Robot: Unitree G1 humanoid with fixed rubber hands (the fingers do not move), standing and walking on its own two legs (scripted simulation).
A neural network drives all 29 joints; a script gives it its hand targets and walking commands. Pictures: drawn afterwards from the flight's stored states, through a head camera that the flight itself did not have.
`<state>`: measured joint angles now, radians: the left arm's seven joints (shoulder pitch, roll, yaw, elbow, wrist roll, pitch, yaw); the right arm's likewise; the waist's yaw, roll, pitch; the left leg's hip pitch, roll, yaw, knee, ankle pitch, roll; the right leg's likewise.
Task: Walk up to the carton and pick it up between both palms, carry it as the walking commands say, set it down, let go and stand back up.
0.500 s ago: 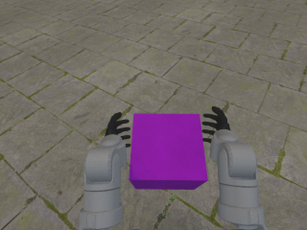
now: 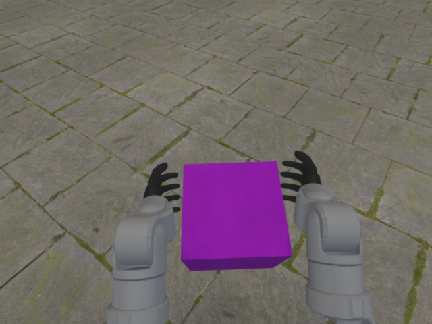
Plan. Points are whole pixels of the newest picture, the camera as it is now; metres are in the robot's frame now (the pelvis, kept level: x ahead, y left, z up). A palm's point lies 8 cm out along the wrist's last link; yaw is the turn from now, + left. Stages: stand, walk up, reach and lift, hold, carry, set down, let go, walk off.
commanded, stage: carry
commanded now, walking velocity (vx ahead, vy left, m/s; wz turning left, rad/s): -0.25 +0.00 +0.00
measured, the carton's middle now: (231, 219) +0.32 +0.02 +0.01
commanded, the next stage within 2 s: none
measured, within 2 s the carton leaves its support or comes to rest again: neither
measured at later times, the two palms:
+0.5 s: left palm out of the picture +0.08 +0.16 +0.09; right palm out of the picture +0.09 -0.10 +0.11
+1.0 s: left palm out of the picture -0.11 +0.12 +0.11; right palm out of the picture -0.13 -0.13 +0.11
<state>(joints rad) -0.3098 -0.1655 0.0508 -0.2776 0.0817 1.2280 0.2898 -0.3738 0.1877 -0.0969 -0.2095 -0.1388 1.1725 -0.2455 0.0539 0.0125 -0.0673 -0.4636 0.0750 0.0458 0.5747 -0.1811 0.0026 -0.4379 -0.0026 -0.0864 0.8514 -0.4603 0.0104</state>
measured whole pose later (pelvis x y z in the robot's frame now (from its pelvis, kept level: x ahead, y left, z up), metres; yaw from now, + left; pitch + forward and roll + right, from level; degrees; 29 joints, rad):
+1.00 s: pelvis -0.41 +0.02 +0.00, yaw -2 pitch +4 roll +2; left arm -0.31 -0.17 0.05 -0.25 0.12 1.22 0.26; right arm -0.32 0.17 -0.06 -0.27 -0.09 1.19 -0.27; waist -0.05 -0.02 -0.08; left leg -0.36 0.01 0.05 0.78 -0.49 -0.03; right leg -0.49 -0.07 -0.05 0.54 -0.11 -0.01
